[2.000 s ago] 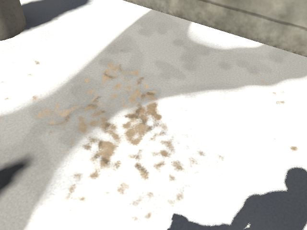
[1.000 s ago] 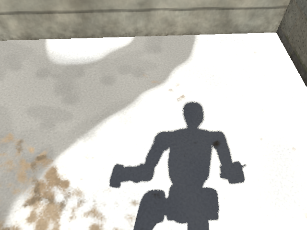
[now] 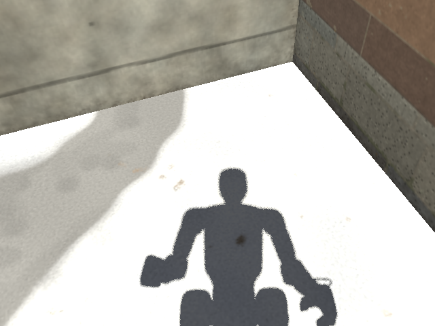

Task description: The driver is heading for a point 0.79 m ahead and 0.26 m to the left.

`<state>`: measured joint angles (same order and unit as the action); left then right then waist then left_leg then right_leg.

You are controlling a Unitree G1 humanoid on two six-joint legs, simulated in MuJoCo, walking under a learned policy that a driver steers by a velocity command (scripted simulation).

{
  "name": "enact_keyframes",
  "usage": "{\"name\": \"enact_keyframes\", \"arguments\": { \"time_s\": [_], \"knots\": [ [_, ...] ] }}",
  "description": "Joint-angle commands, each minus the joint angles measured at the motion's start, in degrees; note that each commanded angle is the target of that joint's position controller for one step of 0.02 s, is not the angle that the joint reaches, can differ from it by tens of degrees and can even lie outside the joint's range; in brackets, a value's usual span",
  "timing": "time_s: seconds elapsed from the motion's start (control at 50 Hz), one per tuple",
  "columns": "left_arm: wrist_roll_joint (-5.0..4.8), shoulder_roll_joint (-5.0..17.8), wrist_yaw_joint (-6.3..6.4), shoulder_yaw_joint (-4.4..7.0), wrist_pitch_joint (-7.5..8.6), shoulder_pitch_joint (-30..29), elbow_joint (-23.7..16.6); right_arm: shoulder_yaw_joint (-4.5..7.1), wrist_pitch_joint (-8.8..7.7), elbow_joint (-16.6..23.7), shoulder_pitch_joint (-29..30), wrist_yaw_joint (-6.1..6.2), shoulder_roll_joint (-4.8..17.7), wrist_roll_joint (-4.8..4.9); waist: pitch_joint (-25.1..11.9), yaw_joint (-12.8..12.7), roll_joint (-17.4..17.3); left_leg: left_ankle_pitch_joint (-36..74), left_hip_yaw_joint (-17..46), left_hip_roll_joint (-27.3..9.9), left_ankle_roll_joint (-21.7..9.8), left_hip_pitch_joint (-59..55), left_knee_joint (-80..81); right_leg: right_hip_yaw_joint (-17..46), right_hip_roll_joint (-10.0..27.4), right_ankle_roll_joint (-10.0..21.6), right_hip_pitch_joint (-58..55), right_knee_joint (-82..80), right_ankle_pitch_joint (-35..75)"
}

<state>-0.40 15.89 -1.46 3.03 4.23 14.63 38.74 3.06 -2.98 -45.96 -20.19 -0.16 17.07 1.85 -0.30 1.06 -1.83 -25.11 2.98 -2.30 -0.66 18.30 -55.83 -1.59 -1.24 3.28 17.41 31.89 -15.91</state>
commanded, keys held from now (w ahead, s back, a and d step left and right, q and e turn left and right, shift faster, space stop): w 0.40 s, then w+q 0.60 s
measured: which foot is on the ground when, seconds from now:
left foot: up 0.00-0.40, down 0.42-0.92, up 0.94-1.00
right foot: down 0.00-0.42, up 0.44-0.90, down 0.92-1.00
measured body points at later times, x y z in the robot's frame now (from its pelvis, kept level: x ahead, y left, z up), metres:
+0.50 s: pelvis +0.26 +0.04 -0.01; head +0.30 +0.04 +0.44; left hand +0.26 +0.32 -0.14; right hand +0.48 -0.20 -0.10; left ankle +0.36 +0.12 -0.73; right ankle +0.06 -0.09 -0.65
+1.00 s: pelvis +0.54 +0.01 +0.00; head +0.57 +0.01 +0.45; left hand +0.68 +0.31 -0.07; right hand +0.65 -0.26 -0.13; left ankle +0.39 +0.12 -0.67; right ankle +0.64 -0.08 -0.73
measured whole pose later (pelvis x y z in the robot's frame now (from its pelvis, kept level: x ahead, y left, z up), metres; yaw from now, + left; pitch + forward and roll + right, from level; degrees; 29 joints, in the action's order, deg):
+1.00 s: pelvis +0.54 +0.01 +0.00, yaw +16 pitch +2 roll +0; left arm 0.4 15.1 -0.7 2.2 6.4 5.4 37.8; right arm 3.4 -2.0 -43.8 -21.7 0.6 17.8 1.9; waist 1.0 3.2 -1.7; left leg -27.1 7.8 3.3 -1.5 17.6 -59.3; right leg 0.4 -0.9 0.7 22.9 30.3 -9.4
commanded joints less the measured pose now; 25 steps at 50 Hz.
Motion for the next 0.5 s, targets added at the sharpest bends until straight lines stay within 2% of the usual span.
{"name": "enact_keyframes", "arguments": {
  "time_s": [0.02, 0.04, 0.08, 0.14, 0.18, 0.26, 0.32, 0.36, 0.38, 0.4, 0.42, 0.44, 0.46, 0.48, 0.5],
  "knots": [
    [0.60, 7.6, -0.01, 1.77, 1.19, 6.2, -1.3, 1.35, -2.81, 7.1, 7.3, -0.13, 6.0, -0.16, 3.8, -3.8, 7.7, 7.1, 1.6, -4.0, -2.3, 29.7, -11.1, 28.9, 17.5, 10.2, -18.4, -21.7, -12.1],
    [0.77, 7.0, 0.04, 1.49, 1.18, 4.9, -1.4, 1.48, -2.71, 6.8, 7.3, -0.35, 5.6, -0.76, 4.1, -2.8, 7.4, 10.3, 1.6, -5.1, -2.2, 27.5, -8.7, 24.4, 15.5, 9.1, -16.3, -22.3, -5.3],
    [0.67, 6.6, 0.35, 1.39, 1.31, 4.8, -1.1, 1.21, -2.24, 6.2, 7.0, -0.95, 4.1, -0.93, 3.2, -2.0, 7.6, 15.0, 0.3, -5.1, -1.2, 25.2, -6.0, 18.6, 13.5, 8.7, -14.9, -23.7, 4.6],
    [0.20, 7.0, 0.90, 1.48, 1.26, 6.5, 0.4, 0.73, -1.69, 7.4, 11.5, -1.01, 2.7, -1.46, 3.9, -2.7, 5.3, 20.6, -1.0, -4.5, 1.0, 26.1, 2.9, 12.9, 12.5, 9.0, -14.9, -24.7, 14.1],
    [0.10, 7.5, 1.33, 1.54, 0.89, 7.5, 1.5, 0.08, -1.92, 8.6, 15.7, -1.31, 1.4, -1.38, 4.5, -3.8, 5.6, 25.7, -1.9, -3.5, 1.7, 24.0, 11.1, 9.7, 11.6, 8.3, -14.0, -24.9, 16.8],
    [-0.43, 8.8, 1.77, 1.84, 0.49, 11.0, 4.0, -0.50, -2.54, 10.9, 23.5, -2.53, 1.0, -0.79, 6.4, -6.1, 5.4, 31.8, -3.3, -1.4, 1.2, 19.9, 21.3, 7.6, 12.5, 8.0, -14.2, -25.1, 16.0],
    [-0.79, 9.1, 1.89, 2.06, -0.11, 12.1, 5.7, -0.34, -2.95, 12.3, 26.2, -3.48, 1.9, -0.59, 7.1, -5.6, 5.4, 29.3, -2.8, -0.7, -0.9, 20.1, 25.4, 7.8, 14.9, 7.3, -19.5, -22.8, 20.0],
    [-0.80, 10.0, 2.12, 2.39, -0.65, 11.8, 6.3, 0.12, -3.14, 12.3, 24.9, -3.75, 3.1, -0.77, 5.3, -4.0, 6.2, 25.3, -3.7, 0.8, -2.7, 16.7, 26.9, 7.3, 15.6, 6.1, -22.9, -18.8, 30.1],
    [-0.65, 10.8, 2.26, 2.61, -0.93, 11.4, 6.4, 0.68, -3.06, 11.8, 22.3, -3.52, 4.3, -0.93, 2.7, -2.4, 7.5, 22.8, -5.0, 2.5, -3.7, 12.1, 26.6, 6.9, 15.2, 5.5, -24.1, -14.9, 40.4],
    [-0.47, 11.1, 2.39, 2.64, -1.37, 10.5, 6.4, 1.71, -2.91, 10.2, 16.0, -3.02, 6.1, -1.01, -1.8, 1.3, 8.1, 22.3, -6.7, 4.4, -5.3, 3.4, 27.4, 5.4, 13.8, 4.5, -23.8, -6.9, 50.5],
    [-0.06, 10.6, 2.71, 2.26, -1.66, 9.8, 5.9, 2.84, -2.59, 7.6, 6.5, -2.32, 8.6, -1.01, -8.3, 5.8, 7.7, 24.2, -6.1, 3.5, -7.3, -10.9, 26.5, 3.0, 11.4, 2.6, -18.2, 4.7, 51.0],
    [1.75, 7.4, 3.09, 1.03, -1.47, 11.2, 4.3, 3.65, -2.05, 5.8, -3.5, -1.58, 13.0, -1.50, -17.3, 7.7, -1.7, 25.8, 9.5, -8.7, -11.1, -29.4, 23.9, 0.8, 7.2, 0.6, -4.4, 24.2, 27.8],
    [0.77, 0.7, 2.08, -0.77, -0.22, 19.7, 4.2, 3.65, -2.32, 4.9, -3.6, -2.46, 14.6, -1.54, -24.4, 1.5, -16.4, 9.6, 40.1, -19.4, -20.8, -44.4, 33.3, 5.9, -3.2, -2.7, 16.4, 41.2, -16.6],
    [-0.52, 7.2, 1.64, 0.42, 1.11, 13.2, 4.1, 2.53, -2.13, 5.4, -1.5, -2.34, 8.9, -0.57, -19.0, 4.4, -9.5, 2.1, 40.7, -16.8, -18.2, -41.0, 38.3, 10.0, 0.3, -2.2, 23.0, 45.3, -15.7],
    [-1.76, 9.2, 1.29, 0.98, 2.00, 6.3, 2.0, 2.02, -1.91, 6.0, 2.5, -2.01, 7.3, -0.63, -9.8, 4.2, -5.6, 5.2, 31.5, -14.8, -16.1, -32.6, 39.4, 8.2, 2.7, -1.8, 25.7, 44.2, -10.3]
  ]
}}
